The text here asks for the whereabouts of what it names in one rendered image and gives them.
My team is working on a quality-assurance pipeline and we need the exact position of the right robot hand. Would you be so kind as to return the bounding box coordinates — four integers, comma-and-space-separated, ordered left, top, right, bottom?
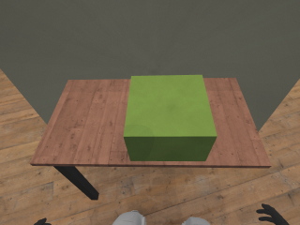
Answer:
256, 203, 290, 225

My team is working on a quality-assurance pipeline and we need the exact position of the table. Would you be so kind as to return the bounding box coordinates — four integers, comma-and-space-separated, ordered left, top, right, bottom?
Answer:
29, 78, 272, 201

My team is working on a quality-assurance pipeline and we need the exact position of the carton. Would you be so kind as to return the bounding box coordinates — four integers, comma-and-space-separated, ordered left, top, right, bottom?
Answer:
123, 74, 218, 161

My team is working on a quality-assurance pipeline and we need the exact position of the robot left thigh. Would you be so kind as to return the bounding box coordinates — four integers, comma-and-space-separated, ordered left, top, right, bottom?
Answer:
112, 211, 146, 225

